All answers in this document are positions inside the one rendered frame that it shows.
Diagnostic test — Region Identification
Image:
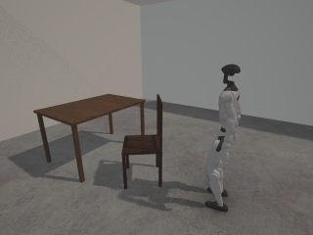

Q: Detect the chair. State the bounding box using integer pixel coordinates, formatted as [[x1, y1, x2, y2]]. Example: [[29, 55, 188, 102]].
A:
[[121, 94, 162, 190]]

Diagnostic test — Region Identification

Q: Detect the robot left upper arm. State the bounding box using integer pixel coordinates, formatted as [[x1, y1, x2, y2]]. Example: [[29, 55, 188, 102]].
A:
[[221, 91, 237, 125]]

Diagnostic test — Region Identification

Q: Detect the robot left forearm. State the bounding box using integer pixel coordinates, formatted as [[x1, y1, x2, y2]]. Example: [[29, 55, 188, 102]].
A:
[[221, 118, 236, 151]]

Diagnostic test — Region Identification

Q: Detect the robot right forearm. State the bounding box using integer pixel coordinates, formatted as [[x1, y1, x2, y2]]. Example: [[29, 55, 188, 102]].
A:
[[234, 114, 241, 134]]

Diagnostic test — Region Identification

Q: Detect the robot right thigh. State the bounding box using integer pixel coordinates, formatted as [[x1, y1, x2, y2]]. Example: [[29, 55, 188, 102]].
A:
[[212, 134, 223, 169]]

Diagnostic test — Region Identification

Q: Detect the left robot hand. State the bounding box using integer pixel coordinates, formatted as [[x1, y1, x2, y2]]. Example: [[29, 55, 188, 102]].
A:
[[215, 149, 229, 169]]

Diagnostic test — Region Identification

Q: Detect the right robot hand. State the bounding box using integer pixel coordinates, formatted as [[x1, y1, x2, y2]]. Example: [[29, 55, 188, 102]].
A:
[[230, 133, 237, 149]]

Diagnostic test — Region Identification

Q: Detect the robot right upper arm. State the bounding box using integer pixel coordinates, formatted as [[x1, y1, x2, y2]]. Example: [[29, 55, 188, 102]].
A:
[[237, 99, 242, 116]]

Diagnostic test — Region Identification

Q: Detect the table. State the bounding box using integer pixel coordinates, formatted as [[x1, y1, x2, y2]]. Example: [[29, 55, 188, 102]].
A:
[[33, 94, 146, 183]]

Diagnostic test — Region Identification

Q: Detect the robot left foot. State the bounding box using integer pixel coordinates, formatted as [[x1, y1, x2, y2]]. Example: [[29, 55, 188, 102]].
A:
[[205, 201, 228, 212]]

